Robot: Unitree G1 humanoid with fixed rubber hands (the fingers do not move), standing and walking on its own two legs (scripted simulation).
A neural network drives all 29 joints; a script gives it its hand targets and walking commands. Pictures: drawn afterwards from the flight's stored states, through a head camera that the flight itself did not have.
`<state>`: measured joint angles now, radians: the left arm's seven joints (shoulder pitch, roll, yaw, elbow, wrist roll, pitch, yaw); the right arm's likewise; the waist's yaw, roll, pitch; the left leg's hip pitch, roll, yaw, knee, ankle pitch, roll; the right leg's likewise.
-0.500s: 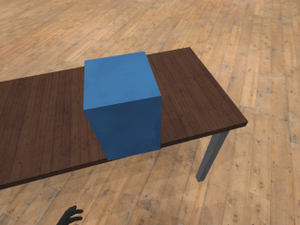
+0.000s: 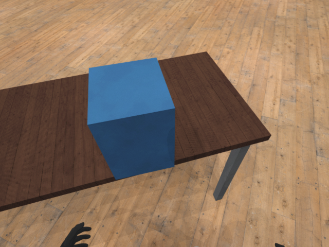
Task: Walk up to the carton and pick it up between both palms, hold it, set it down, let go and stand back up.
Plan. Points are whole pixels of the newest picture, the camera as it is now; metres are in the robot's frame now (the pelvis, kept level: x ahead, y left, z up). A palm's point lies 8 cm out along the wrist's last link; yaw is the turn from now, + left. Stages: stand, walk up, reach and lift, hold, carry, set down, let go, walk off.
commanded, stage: walk up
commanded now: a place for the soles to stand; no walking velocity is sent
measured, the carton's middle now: (135, 121) +0.43 +0.10 +0.04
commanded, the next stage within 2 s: reach and lift in 0.16 s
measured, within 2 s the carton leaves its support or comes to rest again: neither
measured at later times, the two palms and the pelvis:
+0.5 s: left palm (79, 235) +0.17 +0.23 -0.07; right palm (281, 241) +0.16 -0.25 -0.08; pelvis +0.00 -0.02 +0.00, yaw +5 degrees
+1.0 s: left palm (66, 230) +0.17 +0.25 -0.03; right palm (265, 226) +0.18 -0.21 -0.04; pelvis +0.02 -0.01 +0.02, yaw +6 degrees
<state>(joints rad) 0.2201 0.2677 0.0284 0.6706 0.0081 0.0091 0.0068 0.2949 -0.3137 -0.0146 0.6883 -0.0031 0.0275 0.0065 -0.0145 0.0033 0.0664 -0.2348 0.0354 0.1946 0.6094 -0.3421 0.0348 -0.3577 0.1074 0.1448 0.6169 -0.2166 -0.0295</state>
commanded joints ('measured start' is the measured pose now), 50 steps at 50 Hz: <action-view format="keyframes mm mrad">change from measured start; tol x8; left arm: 1 -11 147 39 -86 -1 -18 3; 8 -8 133 38 -86 5 -12 2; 9 -351 119 11 -27 24 157 32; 16 -260 105 30 -321 50 326 13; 22 -125 114 75 -370 70 296 29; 31 -198 118 58 -384 38 202 28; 50 -61 66 24 -375 -49 -12 28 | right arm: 1 63 -153 -47 -54 0 -19 -7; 8 23 -162 -49 -62 1 -20 -6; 9 -341 -108 -148 22 -77 -168 45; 20 -20 -72 -118 -94 -15 -191 19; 35 3 88 -37 -256 1 -201 -10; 50 37 76 -32 -338 47 -241 -5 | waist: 1 -4 -50 -96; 8 9 2 -55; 9 18 150 13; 11 48 196 43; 15 -25 -145 -75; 18 -16 -199 -151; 28 -12 4 -45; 50 24 -12 -25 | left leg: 1 95 126 -177 -127 62 29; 8 -23 197 -195 -205 27 62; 9 -390 121 -176 -152 -294 0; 10 -533 166 -211 -235 -469 25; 11 -615 190 -210 -258 -453 39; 13 -398 126 -119 -119 -181 7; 16 46 40 -109 -12 10 -15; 18 124 13 -112 -19 65 -14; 27 -29 -1 -79 -206 72 1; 50 120 -4 -111 -354 237 -21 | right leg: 1 -40 -135 187 -140 45 -39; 8 26 -89 87 -36 67 -14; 9 101 -80 -141 73 -160 -37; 11 340 -26 -197 225 -54 -28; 16 -8 -136 -136 -24 42 -17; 22 233 -120 -86 -103 214 -5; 24 289 -127 -70 -142 114 -3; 50 327 -112 -99 -322 148 -3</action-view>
